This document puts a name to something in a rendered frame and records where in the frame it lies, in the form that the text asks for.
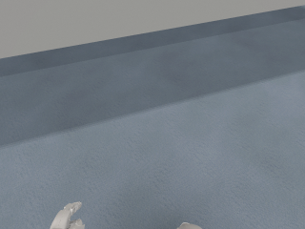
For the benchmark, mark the left robot hand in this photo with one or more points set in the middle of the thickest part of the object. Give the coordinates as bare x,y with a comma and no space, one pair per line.
63,218

